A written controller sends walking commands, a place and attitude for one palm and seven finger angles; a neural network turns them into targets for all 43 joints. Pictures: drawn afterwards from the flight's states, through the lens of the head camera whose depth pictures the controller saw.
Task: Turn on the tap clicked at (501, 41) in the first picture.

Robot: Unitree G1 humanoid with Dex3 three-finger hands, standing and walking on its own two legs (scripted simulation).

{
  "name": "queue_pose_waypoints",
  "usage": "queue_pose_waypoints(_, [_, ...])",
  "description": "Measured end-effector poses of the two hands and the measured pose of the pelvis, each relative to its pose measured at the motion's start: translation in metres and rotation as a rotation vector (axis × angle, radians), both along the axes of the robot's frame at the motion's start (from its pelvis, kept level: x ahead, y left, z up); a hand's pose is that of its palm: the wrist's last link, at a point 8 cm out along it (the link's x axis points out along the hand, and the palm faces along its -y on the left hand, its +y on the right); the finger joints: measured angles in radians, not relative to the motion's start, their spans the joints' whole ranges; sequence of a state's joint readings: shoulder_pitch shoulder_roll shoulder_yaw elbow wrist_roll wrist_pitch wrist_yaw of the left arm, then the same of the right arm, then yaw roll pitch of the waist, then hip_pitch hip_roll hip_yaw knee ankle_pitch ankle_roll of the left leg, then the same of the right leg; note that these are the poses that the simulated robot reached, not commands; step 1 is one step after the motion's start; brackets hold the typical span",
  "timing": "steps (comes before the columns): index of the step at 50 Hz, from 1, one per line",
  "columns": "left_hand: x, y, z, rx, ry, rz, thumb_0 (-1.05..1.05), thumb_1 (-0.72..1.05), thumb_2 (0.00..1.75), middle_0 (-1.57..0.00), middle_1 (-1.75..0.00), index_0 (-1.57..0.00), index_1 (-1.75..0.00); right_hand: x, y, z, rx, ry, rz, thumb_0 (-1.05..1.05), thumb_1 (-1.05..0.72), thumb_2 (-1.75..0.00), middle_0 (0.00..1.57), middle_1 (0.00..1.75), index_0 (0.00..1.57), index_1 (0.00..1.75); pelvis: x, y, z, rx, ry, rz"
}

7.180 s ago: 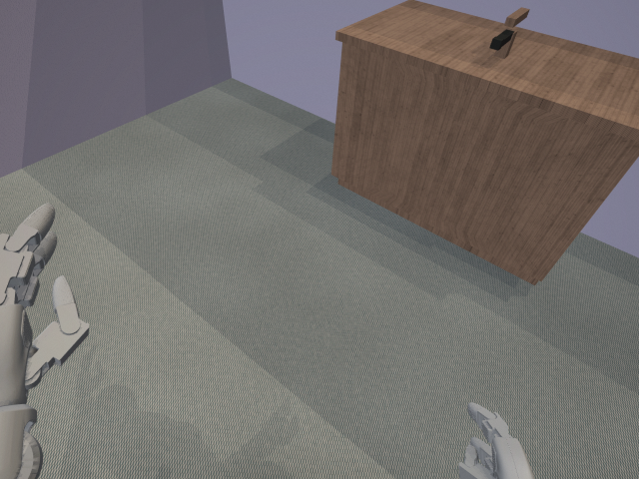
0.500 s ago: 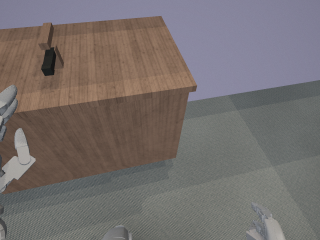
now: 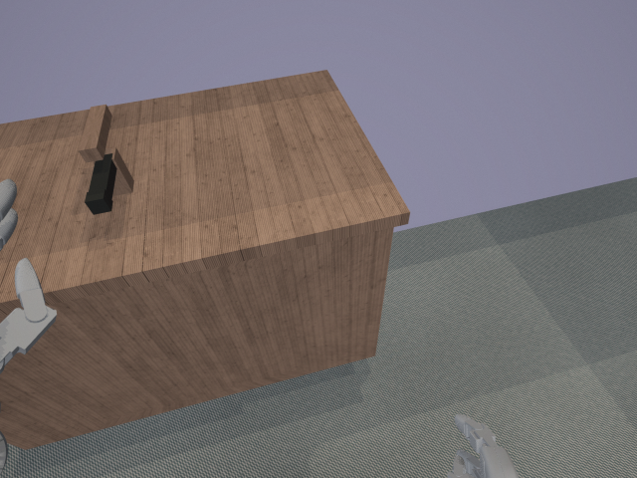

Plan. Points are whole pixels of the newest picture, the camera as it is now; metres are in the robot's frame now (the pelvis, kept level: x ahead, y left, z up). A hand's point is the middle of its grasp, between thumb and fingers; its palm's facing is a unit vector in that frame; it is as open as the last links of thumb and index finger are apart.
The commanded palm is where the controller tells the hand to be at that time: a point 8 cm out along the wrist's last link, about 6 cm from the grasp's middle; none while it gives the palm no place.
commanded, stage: take the last steps up to it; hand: left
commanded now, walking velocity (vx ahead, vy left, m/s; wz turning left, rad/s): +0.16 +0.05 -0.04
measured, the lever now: (99, 201) +0.49 +0.39 +0.06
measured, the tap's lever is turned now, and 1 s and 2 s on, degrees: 0 0 0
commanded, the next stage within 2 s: come to a stop and stand still in 0.02 s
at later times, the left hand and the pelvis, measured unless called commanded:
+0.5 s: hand (73, 277) +0.26 +0.26 +0.18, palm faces +0.40 -0.82 -0.41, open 7.4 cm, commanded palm +0.20 +0.29 +0.19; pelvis +0.03 +0.01 +0.01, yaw -2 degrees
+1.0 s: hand (26, 264) +0.25 +0.28 +0.21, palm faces +0.47 -0.78 -0.40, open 7.5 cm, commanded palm +0.15 +0.27 +0.19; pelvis -0.02 -0.01 +0.01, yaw -2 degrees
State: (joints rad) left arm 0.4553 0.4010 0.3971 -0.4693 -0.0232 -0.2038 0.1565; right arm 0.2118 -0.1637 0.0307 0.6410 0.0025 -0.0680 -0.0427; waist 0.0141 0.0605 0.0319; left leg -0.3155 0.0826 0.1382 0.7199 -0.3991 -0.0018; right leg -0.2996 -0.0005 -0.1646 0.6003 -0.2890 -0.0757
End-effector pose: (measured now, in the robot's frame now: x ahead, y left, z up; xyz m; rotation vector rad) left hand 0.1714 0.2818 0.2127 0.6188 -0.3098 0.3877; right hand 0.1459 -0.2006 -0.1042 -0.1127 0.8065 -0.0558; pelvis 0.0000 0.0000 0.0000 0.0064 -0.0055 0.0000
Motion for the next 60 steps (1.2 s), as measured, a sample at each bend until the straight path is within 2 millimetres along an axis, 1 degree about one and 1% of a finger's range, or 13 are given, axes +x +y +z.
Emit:
queue_pose_waypoints(7, [0.031,-0.015,-0.025,-0.146,0.061,-0.018,0.02,0.89,0.9,-0.21,-0.3,-0.21,-0.3,0.015,-0.048,0.023,-0.111,0.018,-0.042,0.01,-0.9,-0.9,0.2,0.3,0.2,0.3,0.017,-0.005,0.013,0.043,0.0,-0.005])
queue_pose_waypoints(12, [0.042,-0.023,-0.015,-0.109,0.052,-0.113,0.02,0.88,0.9,-0.21,-0.3,-0.21,-0.3,0.027,-0.062,0.041,-0.183,-0.015,-0.07,0.01,-0.9,-0.9,0.2,0.3,0.2,0.3,0.025,-0.001,0.015,0.04,-0.005,-0.01])
queue_pose_waypoints(18, [0.046,0.0,0.0,-0.036,-0.035,-0.139,0.02,0.88,0.9,-0.21,-0.3,-0.21,-0.3,0.042,-0.043,0.042,-0.192,-0.06,-0.106,0.01,-0.9,-0.9,0.2,0.3,0.2,0.3,0.037,0.017,0.005,0.004,-0.028,-0.028])
queue_pose_waypoints(24, [0.051,0.018,-0.017,-0.105,0.0,-0.053,0.02,0.88,0.9,-0.21,-0.3,-0.21,-0.3,0.045,-0.002,0.036,-0.088,-0.079,-0.04,0.01,-0.9,-0.9,0.2,0.3,0.2,0.3,0.033,0.016,0.007,0.013,-0.014,-0.038])
queue_pose_waypoints(29, [0.042,-0.011,-0.023,-0.15,0.043,-0.086,0.02,0.89,0.9,-0.2,-0.3,-0.21,-0.3,0.035,0.013,0.028,-0.007,-0.086,0.014,0.01,-0.9,-0.9,0.2,0.3,0.2,0.3,0.021,0.006,0.006,-0.011,-0.025,-0.038])
queue_pose_waypoints(35, [0.025,-0.03,-0.015,-0.131,0.058,-0.126,0.02,0.88,0.9,-0.21,-0.3,-0.21,-0.3,0.014,-0.007,0.02,-0.013,-0.045,-0.018,0.01,-0.9,-0.9,0.21,0.3,0.21,0.3,0.015,-0.003,0.007,-0.01,-0.016,-0.046])
queue_pose_waypoints(41, [0.022,-0.012,-0.016,-0.133,0.027,-0.075,0.02,0.88,0.9,-0.21,-0.3,-0.21,-0.3,-0.004,-0.036,0.019,-0.103,0.003,-0.068,0.01,-0.9,-0.9,0.21,0.3,0.2,0.3,0.013,-0.002,0.006,-0.018,-0.018,-0.026])
queue_pose_waypoints(45, [0.02,-0.006,-0.027,-0.181,0.044,-0.047,0.02,0.88,0.9,-0.21,-0.3,-0.21,-0.3,-0.011,-0.047,0.03,-0.142,0.0,-0.088,0.02,-0.9,-0.9,0.2,0.3,0.2,0.3,0.008,-0.003,0.01,-0.006,-0.024,-0.043])
queue_pose_waypoints(48, [0.031,0.016,-0.004,-0.047,-0.033,-0.051,0.02,0.88,0.9,-0.21,-0.3,-0.21,-0.3,-0.017,-0.05,0.037,-0.176,-0.014,-0.03,0.01,-0.9,-0.9,0.2,0.3,0.2,0.3,-0.008,-0.007,0.01,-0.015,-0.03,-0.026])
queue_pose_waypoints(50, [0.037,0.033,0.012,-0.043,-0.135,-0.034,0.02,0.88,0.9,-0.21,-0.3,-0.22,-0.3,-0.021,-0.049,0.041,-0.181,-0.022,-0.004,0.01,-0.9,-0.9,0.2,0.3,0.2,0.3,-0.017,-0.006,0.009,-0.019,-0.03,-0.04])
queue_pose_waypoints(52, [0.037,0.034,0.014,-0.079,-0.173,-0.052,0.02,0.88,0.9,-0.21,-0.3,-0.21,-0.3,-0.024,-0.047,0.046,-0.169,-0.057,-0.019,0.01,-0.9,-0.9,0.2,0.3,0.2,0.3,-0.024,0.001,0.009,-0.022,-0.033,-0.06])
queue_pose_waypoints(57, [0.019,-0.006,-0.022,-0.17,-0.002,-0.236,0.02,0.89,0.9,-0.2,-0.3,-0.2,-0.3,-0.036,-0.032,0.056,-0.134,-0.14,-0.079,0.01,-0.9,-0.9,0.2,0.3,0.2,0.3,-0.026,0.022,0.012,-0.016,-0.035,-0.091])
queue_pose_waypoints(60, [0.005,-0.007,-0.043,-0.168,0.12,-0.277,0.02,0.89,0.9,-0.2,-0.3,-0.21,-0.3,-0.043,-0.017,0.057,-0.131,-0.135,-0.095,0.01,-0.9,-0.9,0.2,0.3,0.2,0.3,-0.025,0.029,0.013,-0.017,-0.032,-0.091])
